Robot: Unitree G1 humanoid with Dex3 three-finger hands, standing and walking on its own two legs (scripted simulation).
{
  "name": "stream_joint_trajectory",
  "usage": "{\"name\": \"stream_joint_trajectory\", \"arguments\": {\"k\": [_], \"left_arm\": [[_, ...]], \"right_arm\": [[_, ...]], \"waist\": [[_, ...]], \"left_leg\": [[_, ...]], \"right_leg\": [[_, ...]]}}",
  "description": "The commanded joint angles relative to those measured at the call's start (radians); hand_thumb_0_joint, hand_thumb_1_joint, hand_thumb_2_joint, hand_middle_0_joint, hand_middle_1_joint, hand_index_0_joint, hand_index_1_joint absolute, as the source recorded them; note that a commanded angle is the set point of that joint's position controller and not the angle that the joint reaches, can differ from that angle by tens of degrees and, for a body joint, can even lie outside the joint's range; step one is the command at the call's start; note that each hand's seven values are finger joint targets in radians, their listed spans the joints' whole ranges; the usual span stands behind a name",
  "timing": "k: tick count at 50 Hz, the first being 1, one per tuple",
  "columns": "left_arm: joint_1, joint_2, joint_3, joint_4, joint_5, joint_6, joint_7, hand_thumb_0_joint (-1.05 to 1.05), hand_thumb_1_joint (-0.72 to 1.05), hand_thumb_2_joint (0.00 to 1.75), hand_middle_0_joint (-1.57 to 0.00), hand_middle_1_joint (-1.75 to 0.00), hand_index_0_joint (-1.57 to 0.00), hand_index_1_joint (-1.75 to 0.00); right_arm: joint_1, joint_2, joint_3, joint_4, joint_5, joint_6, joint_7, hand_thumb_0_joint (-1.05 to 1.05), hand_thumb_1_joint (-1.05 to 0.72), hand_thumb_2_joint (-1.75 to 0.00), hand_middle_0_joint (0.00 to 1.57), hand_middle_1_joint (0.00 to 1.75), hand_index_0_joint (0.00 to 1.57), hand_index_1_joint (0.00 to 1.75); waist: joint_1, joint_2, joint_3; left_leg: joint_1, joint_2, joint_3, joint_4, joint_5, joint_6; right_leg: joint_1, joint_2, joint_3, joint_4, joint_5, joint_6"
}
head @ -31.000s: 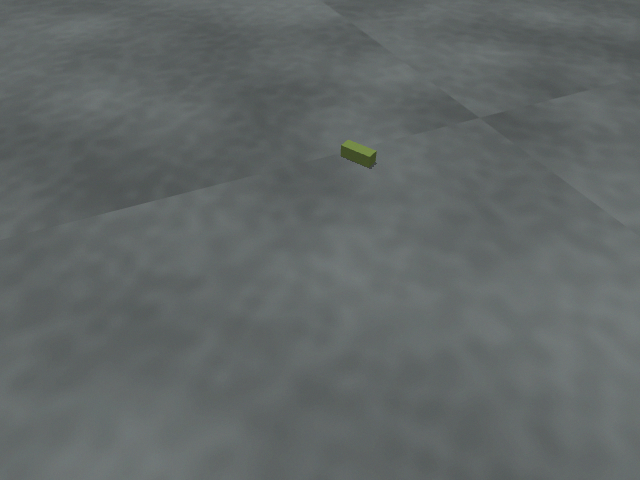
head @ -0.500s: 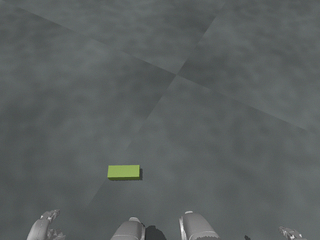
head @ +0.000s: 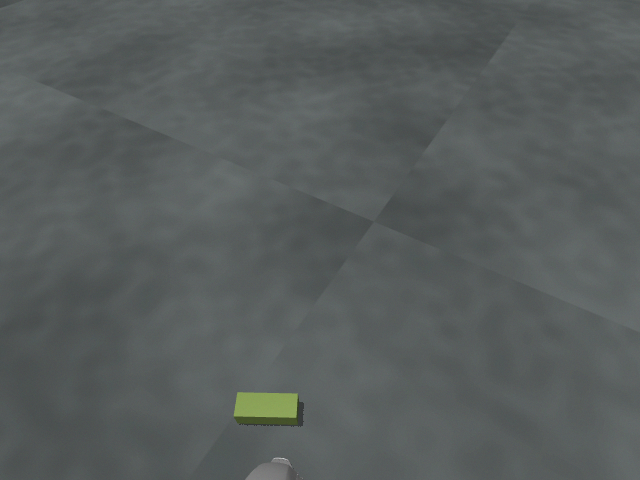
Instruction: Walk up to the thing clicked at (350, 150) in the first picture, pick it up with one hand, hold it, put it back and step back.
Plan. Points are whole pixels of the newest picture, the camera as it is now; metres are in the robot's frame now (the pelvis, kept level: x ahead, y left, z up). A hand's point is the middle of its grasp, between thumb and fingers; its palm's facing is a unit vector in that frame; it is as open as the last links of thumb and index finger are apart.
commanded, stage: walk up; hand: left
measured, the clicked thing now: (267, 408) +0.43 +0.22 -0.73
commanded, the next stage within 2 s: stand in 1.70 s
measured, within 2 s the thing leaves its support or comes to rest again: neither
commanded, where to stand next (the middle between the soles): +0.05 -0.02 m, yaw +1 degrees
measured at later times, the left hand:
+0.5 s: hand out of the picture +0.08 +0.25 -0.16, palm faces -0.05 -0.91 -0.42, open 7.4 cm
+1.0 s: hand out of the picture +0.07 +0.26 -0.15, palm faces +0.00 -0.93 -0.37, open 7.4 cm
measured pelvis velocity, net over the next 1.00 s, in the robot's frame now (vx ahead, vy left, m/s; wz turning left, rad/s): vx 0.01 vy -0.02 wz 0.06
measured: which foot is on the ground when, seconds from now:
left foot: up 0.00-0.04, down 0.06-0.44, up 0.46-0.72, down 0.74-1.00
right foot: down 0.00-0.08, up 0.10-0.40, down 0.42-0.76, up 0.78-1.00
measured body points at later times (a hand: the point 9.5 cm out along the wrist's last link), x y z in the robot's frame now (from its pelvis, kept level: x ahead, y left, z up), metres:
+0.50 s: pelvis -0.01 -0.02 -0.03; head +0.03 -0.04 +0.42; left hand +0.08 +0.30 -0.13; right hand +0.10 -0.35 -0.14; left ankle +0.09 +0.12 -0.71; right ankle +0.03 -0.15 -0.73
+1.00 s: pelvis +0.01 -0.02 +0.00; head +0.03 -0.01 +0.45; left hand +0.07 +0.31 -0.12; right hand +0.04 -0.35 -0.11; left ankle -0.04 +0.10 -0.73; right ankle +0.10 -0.15 -0.71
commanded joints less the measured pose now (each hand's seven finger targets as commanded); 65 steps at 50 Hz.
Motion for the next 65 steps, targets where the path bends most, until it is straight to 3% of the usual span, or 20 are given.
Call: {"name": "stream_joint_trajectory", "arguments": {"k": [1, 3, 4, 6, 10, 17, 20, 22, 24, 27, 32, 36, 37, 39, 40, 43, 50, 52, 55, 65], "left_arm": [[-0.099, 0.184, 0.032, -0.120, -0.025, -0.008, 0.022, 0.00, 0.90, 0.90, -0.20, -0.30, -0.20, -0.30], [-0.058, 0.125, 0.013, -0.128, -0.036, -0.003, 0.031, 0.00, 0.90, 0.90, -0.20, -0.30, -0.20, -0.30], [-0.003, 0.078, 0.003, -0.138, -0.041, -0.005, 0.034, 0.00, 0.90, 0.90, -0.20, -0.30, -0.20, -0.30], [0.011, 0.197, 0.025, -0.090, -0.030, 0.029, 0.056, 0.00, 0.90, 0.90, -0.20, -0.30, -0.20, -0.30], [-0.018, 0.186, 0.039, -0.062, -0.032, 0.045, 0.037, 0.00, 0.90, 0.90, -0.20, -0.30, -0.20, -0.30], [-0.048, 0.148, 0.039, -0.029, -0.035, 0.030, 0.048, 0.00, 0.90, 0.90, -0.20, -0.30, -0.20, -0.30], [-0.041, 0.159, 0.052, -0.022, -0.022, 0.022, 0.052, 0.00, 0.90, 0.90, -0.20, -0.30, -0.20, -0.30], [-0.085, 0.270, 0.076, -0.062, 0.005, 0.004, 0.056, 0.00, 0.90, 0.90, -0.20, -0.30, -0.20, -0.30], [-0.245, 0.339, 0.083, -0.114, 0.004, -0.002, 0.064, 0.00, 0.90, 0.90, -0.20, -0.30, -0.20, -0.30], [-0.310, 0.217, 0.062, -0.115, 0.000, -0.015, 0.075, 0.00, 0.90, 0.90, -0.20, -0.30, -0.20, -0.30], [-0.201, 0.221, 0.067, -0.107, 0.023, -0.029, 0.060, 0.00, 0.90, 0.90, -0.20, -0.30, -0.20, -0.30], [-0.189, 0.255, 0.064, -0.105, -0.006, -0.011, 0.036, 0.00, 0.90, 0.90, -0.20, -0.30, -0.20, -0.30], [-0.189, 0.202, 0.043, -0.111, -0.010, -0.007, 0.037, 0.00, 0.90, 0.90, -0.20, -0.30, -0.20, -0.30], [-0.258, 0.131, 0.025, -0.145, -0.019, -0.012, 0.046, 0.00, 0.90, 0.90, -0.20, -0.30, -0.20, -0.30], [-0.345, 0.214, 0.042, -0.145, -0.002, -0.022, 0.050, 0.00, 0.90, 0.90, -0.20, -0.30, -0.20, -0.30], [-0.235, 0.185, 0.039, -0.101, -0.023, -0.042, 0.029, 0.00, 0.90, 0.90, -0.20, -0.30, -0.20, -0.30], [-0.196, 0.128, 0.021, -0.046, -0.031, -0.052, 0.037, 0.00, 0.90, 0.90, -0.20, -0.30, -0.20, -0.30], [-0.141, 0.161, 0.029, -0.014, -0.028, -0.059, 0.055, 0.00, 0.90, 0.90, -0.20, -0.30, -0.20, -0.30], [-0.251, 0.262, 0.033, -0.050, -0.025, -0.066, 0.064, 0.00, 0.90, 0.90, -0.20, -0.30, -0.20, -0.30], [-0.392, 0.213, 0.015, -0.040, -0.023, -0.016, 0.063, 0.00, 0.90, 0.90, -0.20, -0.30, -0.20, -0.30]], "right_arm": [[-0.012, -0.128, -0.037, -0.066, 0.000, -0.045, -0.042, 0.00, -0.90, -0.90, 0.20, 0.30, 0.20, 0.30], [0.113, -0.199, -0.058, -0.039, -0.014, -0.057, -0.066, 0.00, -0.90, -0.90, 0.20, 0.30, 0.20, 0.30], [0.147, -0.267, -0.067, -0.047, -0.024, -0.066, -0.077, 0.00, -0.90, -0.90, 0.20, 0.30, 0.20, 0.30], [0.074, -0.305, -0.083, -0.074, 0.012, -0.061, -0.078, 0.00, -0.90, -0.90, 0.20, 0.30, 0.20, 0.30], [-0.049, -0.219, -0.038, -0.096, 0.006, -0.058, -0.084, 0.00, -0.90, -0.90, 0.20, 0.30, 0.20, 0.30], [-0.157, -0.225, -0.030, -0.123, -0.014, -0.003, -0.060, 0.00, -0.90, -0.90, 0.20, 0.30, 0.20, 0.30], [-0.184, -0.185, -0.024, -0.136, 0.000, 0.033, -0.052, 0.00, -0.90, -0.90, 0.20, 0.30, 0.20, 0.30], [-0.179, -0.109, -0.009, -0.146, 0.013, 0.045, -0.054, 0.00, -0.90, -0.90, 0.20, 0.30, 0.20, 0.30], [-0.178, -0.175, -0.039, -0.124, -0.005, 0.053, -0.071, 0.00, -0.90, -0.90, 0.20, 0.30, 0.20, 0.30], [-0.060, -0.159, -0.040, -0.062, 0.017, 0.047, -0.052, 0.00, -0.90, -0.90, 0.20, 0.30, 0.20, 0.30], [-0.082, -0.161, -0.022, -0.061, -0.006, 0.017, -0.032, 0.00, -0.90, -0.90, 0.20, 0.30, 0.20, 0.30], [-0.017, -0.147, -0.027, -0.033, -0.023, -0.019, -0.022, 0.00, -0.90, -0.90, 0.20, 0.30, 0.20, 0.30], [0.046, -0.160, -0.039, -0.011, -0.027, -0.029, -0.027, 0.00, -0.90, -0.90, 0.20, 0.30, 0.20, 0.30], [0.073, -0.343, -0.077, -0.035, -0.046, -0.036, -0.036, 0.00, -0.90, -0.90, 0.20, 0.30, 0.20, 0.30], [0.087, -0.357, -0.083, -0.022, -0.023, -0.033, -0.032, 0.00, -0.90, -0.90, 0.20, 0.30, 0.20, 0.30], [-0.022, -0.214, -0.038, -0.058, -0.026, -0.050, -0.032, 0.00, -0.90, -0.90, 0.20, 0.30, 0.20, 0.30], [-0.059, -0.189, -0.018, -0.069, 0.000, -0.019, -0.040, 0.00, -0.90, -0.90, 0.20, 0.30, 0.20, 0.30], [-0.039, -0.126, 0.003, -0.068, 0.021, -0.003, -0.043, 0.00, -0.90, -0.90, 0.20, 0.30, 0.20, 0.30], [0.049, -0.134, 0.003, -0.035, 0.014, 0.027, -0.059, 0.00, -0.90, -0.90, 0.20, 0.30, 0.20, 0.30], [0.035, -0.145, -0.018, 0.065, -0.014, 0.030, -0.034, 0.00, -0.90, -0.90, 0.20, 0.30, 0.20, 0.30]], "waist": [[-0.047, -0.123, -0.042], [-0.107, 0.018, -0.134], [-0.096, 0.187, -0.203], [-0.073, 0.075, -0.216], [-0.031, 0.053, -0.061], [-0.030, 0.235, -0.080], [-0.008, 0.147, -0.108], [-0.004, -0.222, -0.060], [-0.017, -0.262, -0.028], [-0.069, -0.149, -0.077], [0.025, -0.250, -0.163], [-0.033, -0.211, -0.107], [-0.072, -0.090, -0.129], [-0.113, 0.168, -0.027], [-0.143, 0.114, 0.068], [-0.058, 0.094, 0.081], [-0.040, 0.159, -0.070], [-0.007, 0.039, -0.127], [-0.060, -0.134, -0.183], [-0.091, -0.173, -0.138]], "left_leg": [[0.395, -0.057, 0.083, -0.172, 0.199, 0.021], [0.546, 0.018, 0.017, -0.235, 0.260, 0.068], [0.643, 0.256, -0.337, -0.251, 0.396, 0.155], [0.481, 0.435, -0.617, -0.350, 0.177, 0.335], [0.169, 0.234, -0.232, -0.361, 0.055, 0.182], [0.064, 0.229, -0.154, -0.246, 0.182, 0.227], [-0.031, 0.168, -0.127, -0.134, 0.058, 0.151], [-0.157, -0.044, -0.027, 0.201, -0.203, 0.049], [-0.047, -0.063, -0.129, 0.475, -0.358, 0.031], [-0.046, -0.090, -0.126, 0.521, -0.222, 0.029], [-0.107, -0.042, -0.023, 0.159, -0.317, 0.002], [0.202, -0.053, 0.047, -0.286, -0.188, 0.051], [0.389, -0.042, -0.019, -0.368, -0.108, 0.064], [0.503, 0.332, -0.653, -0.490, -0.417, 0.227], [0.307, 0.400, -0.698, -0.527, -0.505, 0.312], [0.348, 0.213, -0.317, -0.398, -0.005, 0.225], [0.177, 0.125, -0.071, -0.167, 0.344, 0.153], [0.135, 0.067, -0.040, 0.019, 0.295, 0.106], [0.104, -0.007, -0.057, 0.237, -0.402, 0.050], [0.268, -0.017, 0.042, -0.121, -0.103, 0.041]], "right_leg": [[-0.296, -0.157, 0.060, 0.076, 0.518, -0.107], [-0.337, -0.075, 0.026, 0.353, 0.380, -0.053], [-0.467, 0.035, 0.046, 0.568, -0.086, -0.011], [-0.436, -0.029, 0.144, 0.717, -0.220, -0.020], [-0.359, -0.055, 0.178, 0.612, -0.101, -0.018], [-0.252, -0.026, 0.016, 0.344, -0.023, 0.024], [-0.166, -0.010, 0.013, 0.193, 0.092, -0.003], [-0.250, -0.287, 0.462, -0.104, 0.032, -0.109], [-0.473, -0.453, 0.616, -0.162, 0.093, -0.270], [-0.338, -0.258, 0.296, -0.023, 0.209, -0.182], [-0.037, -0.252, 0.346, -0.078, -0.255, -0.182], [-0.208, -0.249, 0.238, 0.023, -0.052, -0.158], [-0.330, -0.180, 0.148, 0.181, 0.012, -0.096], [-0.832, 0.020, 0.010, 0.512, -0.185, 0.007], [-0.761, -0.075, 0.126, 0.515, -0.164, -0.004], [-0.634, -0.075, 0.111, 0.429, -0.033, -0.009], [-0.186, -0.001, -0.028, 0.102, 0.241, -0.004], [-0.033, -0.023, 0.020, -0.016, 0.362, -0.020], [-0.119, -0.409, 0.523, -0.109, 0.330, -0.226], [-0.372, -0.219, 0.221, 0.001, 0.102, -0.112]]}}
